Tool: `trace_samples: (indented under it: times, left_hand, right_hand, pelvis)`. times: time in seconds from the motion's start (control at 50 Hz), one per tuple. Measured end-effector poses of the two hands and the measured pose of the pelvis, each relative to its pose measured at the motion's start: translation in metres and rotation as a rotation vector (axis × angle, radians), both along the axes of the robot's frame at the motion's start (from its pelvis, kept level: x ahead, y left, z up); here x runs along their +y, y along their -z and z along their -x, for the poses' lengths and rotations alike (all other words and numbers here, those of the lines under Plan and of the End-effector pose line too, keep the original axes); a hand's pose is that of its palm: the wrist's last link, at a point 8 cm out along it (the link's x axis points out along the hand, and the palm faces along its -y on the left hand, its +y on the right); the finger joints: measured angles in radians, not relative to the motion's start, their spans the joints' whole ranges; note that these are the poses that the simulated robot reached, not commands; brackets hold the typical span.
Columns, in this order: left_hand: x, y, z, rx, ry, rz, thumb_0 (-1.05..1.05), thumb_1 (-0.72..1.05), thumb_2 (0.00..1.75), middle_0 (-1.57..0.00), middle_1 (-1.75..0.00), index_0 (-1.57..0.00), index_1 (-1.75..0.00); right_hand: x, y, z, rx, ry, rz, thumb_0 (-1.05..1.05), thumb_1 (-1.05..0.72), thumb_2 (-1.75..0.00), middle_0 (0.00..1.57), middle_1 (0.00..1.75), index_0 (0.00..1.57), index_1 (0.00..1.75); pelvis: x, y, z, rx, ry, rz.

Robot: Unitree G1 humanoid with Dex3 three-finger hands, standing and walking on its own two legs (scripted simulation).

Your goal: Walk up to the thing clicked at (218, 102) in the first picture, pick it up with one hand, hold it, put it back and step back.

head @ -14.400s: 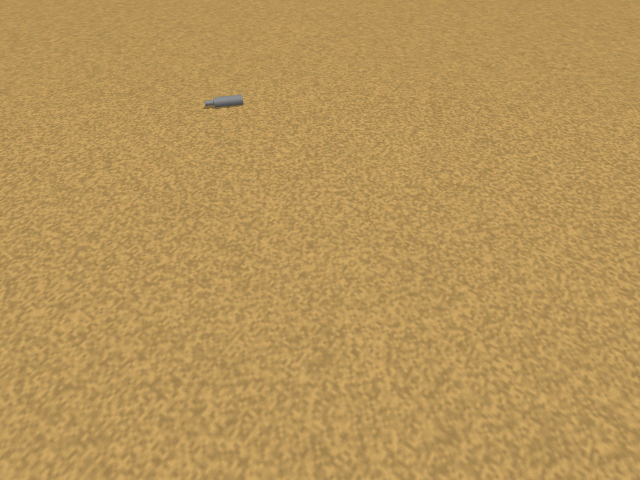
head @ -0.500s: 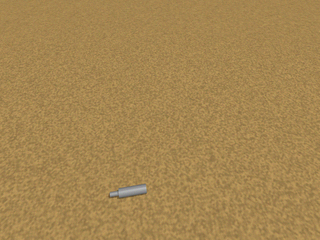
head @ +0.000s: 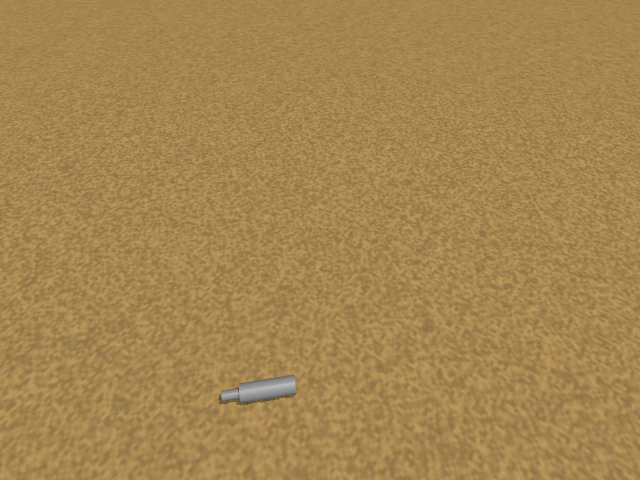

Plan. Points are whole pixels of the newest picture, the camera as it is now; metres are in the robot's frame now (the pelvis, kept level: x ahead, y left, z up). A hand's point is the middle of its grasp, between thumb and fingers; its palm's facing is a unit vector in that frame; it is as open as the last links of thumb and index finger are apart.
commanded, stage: stand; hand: left
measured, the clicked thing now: (259, 390) +0.52 +0.20 -0.75
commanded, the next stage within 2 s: none
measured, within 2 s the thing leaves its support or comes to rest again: neither
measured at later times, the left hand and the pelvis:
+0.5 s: hand out of the picture +0.07 +0.26 -0.15, palm faces -0.02 -0.94 -0.35, open 7.4 cm; pelvis +0.00 +0.00 +0.00, yaw +0 degrees
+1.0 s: hand out of the picture +0.07 +0.25 -0.16, palm faces -0.02 -0.94 -0.35, open 7.4 cm; pelvis +0.00 +0.00 +0.00, yaw +0 degrees
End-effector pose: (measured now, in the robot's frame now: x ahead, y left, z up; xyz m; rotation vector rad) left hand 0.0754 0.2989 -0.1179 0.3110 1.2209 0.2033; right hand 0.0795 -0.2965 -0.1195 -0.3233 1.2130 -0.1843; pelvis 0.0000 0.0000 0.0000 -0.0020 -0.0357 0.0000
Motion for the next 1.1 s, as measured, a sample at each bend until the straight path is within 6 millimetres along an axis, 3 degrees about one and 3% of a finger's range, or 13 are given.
trace_samples:
  times: [0.8,1.1]
  left_hand:
    - [-0.001,0.000,0.014,0.022,0.002,-0.006,0.00,0.90,0.90,-0.21,-0.30,-0.20,-0.30]
    - [-0.001,0.000,0.008,0.010,0.007,-0.003,0.00,0.90,0.90,-0.21,-0.30,-0.20,-0.30]
  right_hand:
    - [-0.004,0.004,0.022,0.041,0.015,-0.003,0.00,-0.90,-0.90,0.21,0.30,0.21,0.30]
    - [-0.003,0.002,0.018,0.031,0.016,0.000,0.00,-0.90,-0.90,0.20,0.30,0.21,0.30]
  pelvis:
    - [-0.002,0.000,0.004,-0.003,0.001,-0.002]
    - [-0.001,0.000,0.002,-0.005,0.001,0.000]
